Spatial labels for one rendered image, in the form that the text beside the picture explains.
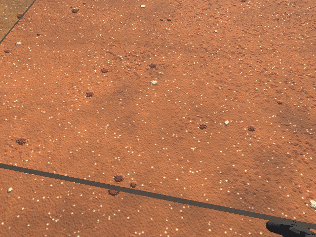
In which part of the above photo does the robot right hand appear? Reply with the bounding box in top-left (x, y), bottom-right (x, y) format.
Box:
top-left (266, 220), bottom-right (316, 237)

